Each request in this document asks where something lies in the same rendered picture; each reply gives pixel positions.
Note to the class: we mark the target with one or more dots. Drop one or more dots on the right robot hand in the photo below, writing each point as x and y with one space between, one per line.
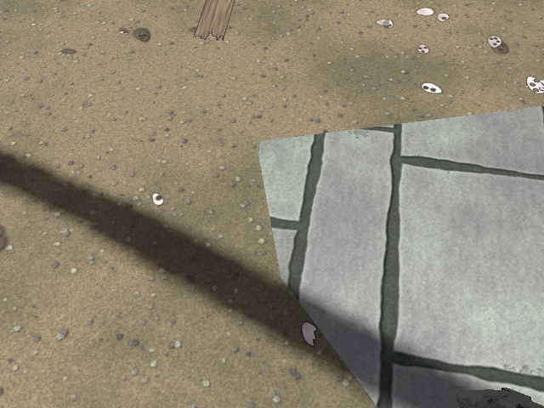
490 398

